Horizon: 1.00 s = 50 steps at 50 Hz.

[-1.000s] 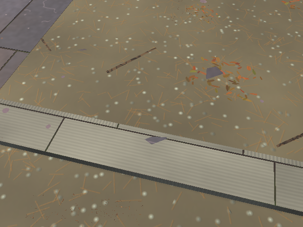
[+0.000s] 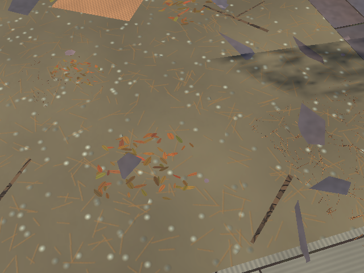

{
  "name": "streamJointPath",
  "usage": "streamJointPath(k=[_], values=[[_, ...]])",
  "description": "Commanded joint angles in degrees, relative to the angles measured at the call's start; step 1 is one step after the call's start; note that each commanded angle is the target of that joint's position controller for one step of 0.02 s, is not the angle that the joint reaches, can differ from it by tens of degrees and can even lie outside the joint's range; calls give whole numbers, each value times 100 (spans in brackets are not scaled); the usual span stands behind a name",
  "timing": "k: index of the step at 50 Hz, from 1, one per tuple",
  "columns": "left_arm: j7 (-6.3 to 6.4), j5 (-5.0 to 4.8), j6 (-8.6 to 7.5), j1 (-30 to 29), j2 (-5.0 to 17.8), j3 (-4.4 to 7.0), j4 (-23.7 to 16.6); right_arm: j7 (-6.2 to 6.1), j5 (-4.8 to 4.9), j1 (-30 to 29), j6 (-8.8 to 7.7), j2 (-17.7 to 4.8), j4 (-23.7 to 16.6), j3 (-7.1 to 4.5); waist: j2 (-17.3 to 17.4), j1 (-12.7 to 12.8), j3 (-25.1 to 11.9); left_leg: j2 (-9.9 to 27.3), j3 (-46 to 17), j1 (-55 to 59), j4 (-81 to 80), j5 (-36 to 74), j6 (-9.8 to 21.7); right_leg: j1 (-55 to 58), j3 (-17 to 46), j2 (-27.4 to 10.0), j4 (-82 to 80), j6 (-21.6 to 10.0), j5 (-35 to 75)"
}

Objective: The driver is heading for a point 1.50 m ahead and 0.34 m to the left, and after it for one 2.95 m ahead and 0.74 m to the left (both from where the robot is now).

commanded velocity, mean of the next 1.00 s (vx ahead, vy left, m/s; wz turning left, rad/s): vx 0.02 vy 0.00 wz -0.04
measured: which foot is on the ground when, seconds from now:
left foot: down 0.00-1.00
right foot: up 0.00-0.18, down 0.20-1.00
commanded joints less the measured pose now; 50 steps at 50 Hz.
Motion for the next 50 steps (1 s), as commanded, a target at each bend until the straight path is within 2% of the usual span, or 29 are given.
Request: streamJointPath(k=[1, 2, 4, 6, 7, 8, 9, 10, 11, 12, 13, 14, 15, 16, 17, 18, 19, 20, 21, 23, 24, 27, 33, 50], values=[[-6, 61, 139, 587, 322, 96, -146, -50, 94, -80, 70, -618, -223, -139, 670, 230, -844, 1333, -1599, 824, -1445, -402, 891, -127, -304, -452, 161, 41, -63], [-16, 66, 165, 795, 133, 40, -42, -13, 104, -288, 126, -662, -211, -163, 839, 370, -726, 1047, -1137, 416, -1481, -334, 793, 349, -571, -392, -508, 65, 101], [-49, 73, 123, 583, 27, -15, -34, -7, 156, -207, 197, -770, -130, -230, 1080, 235, -752, 1018, -952, 519, -1451, -84, 909, 782, -552, -492, -1769, 56, 580], [-109, 44, 92, 619, 106, 0, 67, -81, 195, -108, 252, -818, -64, -267, 1052, 223, -935, 1157, -1050, 668, -1167, -360, 946, 1284, -440, -623, -2859, -45, 1638], [-154, 39, 96, 787, 106, 10, 191, -120, 196, -60, 289, -777, -34, -255, 950, 280, -954, 1151, -990, 554, -963, -693, 901, 1622, -587, -560, -3421, -118, 2175], [-195, 67, 115, 878, 60, 10, 297, -139, 174, 65, 320, -638, 36, -219, 811, 289, -949, 1026, -830, 470, -668, -1096, 754, 1806, -806, -402, -3668, -166, 2181], [-230, 147, 135, 911, -7, -16, 333, -126, 121, 191, 356, -409, 115, -160, 576, 260, -882, 790, -592, 363, -122, -1608, 477, 1800, -828, -405, -3756, -196, 1749], [-214, 236, 139, 866, 202, -11, 251, -76, 52, 300, 392, -98, 138, -83, -265, 144, -752, 429, -227, -109, 1127, -2137, 78, 1700, 258, -1246, -4135, -357, 1190], [-147, 228, 160, 381, 316, -96, -53, -57, -1, 605, 418, 12, 290, -72, -878, -146, -530, 238, -38, -596, 2591, -3019, -278, 1306, 822, -1815, -4060, -425, 2429], [-147, 502, 128, 72, 1035, 112, -87, -115, 131, 780, 429, -385, 193, -175, -1405, -156, -339, 331, -387, -95, 2370, -2749, -271, -240, 1604, -2386, -4876, -1292, 408], [-74, 411, 32, -436, 851, 115, -158, -194, 173, 485, 421, -755, 164, -246, -1178, -162, 245, 486, -438, 61, 2534, -1905, -334, -660, 1495, -2000, -5144, -1354, -668], [-27, 380, -69, -625, 270, -74, -65, -233, 165, 361, 411, -816, 214, -286, -1017, -160, 409, 509, -508, -84, 2388, -1539, -373, -531, 1233, -1737, -5071, -1163, -549], [-20, 353, -134, -609, 7, -172, 14, -270, 108, 413, 420, -668, 365, -262, -887, -160, 309, 543, -450, 27, 2058, -1624, -427, -246, 901, -1497, -4902, -993, 48], [-31, 292, -193, -512, -4, -177, 123, -258, 40, 408, 387, -545, 372, -223, -790, -127, 146, 577, -479, 157, 1465, -1523, -447, 191, 800, -1452, -4619, -901, 908], [-34, 221, -223, -227, 58, -162, 282, -218, 23, 360, 344, -434, 404, -186, -646, -70, -61, 501, -362, 450, 918, -1421, -452, 543, 623, -1391, -4313, -829, 1994], [-44, 158, -242, 117, 134, -138, 484, -173, 15, 435, 298, -372, 457, -146, -481, -89, -305, 463, -296, 881, 238, -789, -455, 817, 453, -1311, -4051, -708, 2833], [-49, 92, -254, 706, 215, -83, 621, -145, 4, 412, 263, -631, 558, -193, 15, 174, -540, 482, -411, 1149, 332, -118, -422, 1050, 338, -1125, -3963, -417, 3556], [-23, 48, -218, 906, 317, -38, 787, -130, 72, 487, 270, -564, 730, -208, 148, 161, -700, 383, -389, 980, 496, -461, -388, 1470, 197, -1101, -3854, -264, 4158], [3, 38, -176, 735, 317, -32, 819, -123, 119, 597, 290, -393, 863, -177, 21, 65, -695, 383, -381, 812, 475, -743, -426, 1715, 156, -1167, -3788, -231, 4571], [48, 85, -83, 559, 144, -55, 877, -128, 154, 540, 329, -295, 966, -146, -94, 36, -691, 408, -322, 756, 417, -890, -449, 1883, 64, -1178, -3769, -276, 4948], [50, 113, -49, 621, 112, -51, 943, -148, 157, 519, 338, -314, 1016, -157, -63, 42, -693, 393, -283, 816, 403, -846, -434, 1869, 17, -1125, -3795, -297, 4812], [25, 111, -5, 645, 68, -38, 1090, -216, 142, 448, 373, -331, 1152, -179, 23, 32, -525, 390, -275, 887, 309, -709, -392, 1658, 34, -1071, -3997, -314, 3908], [-9, 129, 11, 736, -12, -58, 1380, -309, 135, 368, 366, -311, 1392, -208, -97, 16, -250, 362, -267, 965, 211, -636, -328, 1338, 56, -965, -4284, -253, 2578], [8, 134, -12, 1100, -116, -152, 1874, -311, 161, 337, 370, -199, 1816, -199, -117, 38, -154, 357, -237, 940, 193, -716, -285, 1231, 102, -943, -4456, -173, 1980]])
Keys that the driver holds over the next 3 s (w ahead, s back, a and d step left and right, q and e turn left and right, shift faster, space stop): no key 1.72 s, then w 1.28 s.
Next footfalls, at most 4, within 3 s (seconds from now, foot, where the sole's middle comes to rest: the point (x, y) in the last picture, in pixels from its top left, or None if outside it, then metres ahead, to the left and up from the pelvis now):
0.20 right None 0.07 -0.12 -0.79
2.02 left None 0.19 0.14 -0.75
2.56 right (206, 228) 0.59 -0.06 -0.75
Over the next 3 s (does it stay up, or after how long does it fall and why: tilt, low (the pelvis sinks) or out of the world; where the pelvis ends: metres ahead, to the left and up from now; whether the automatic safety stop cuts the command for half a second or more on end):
stays up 0.67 0.07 0.02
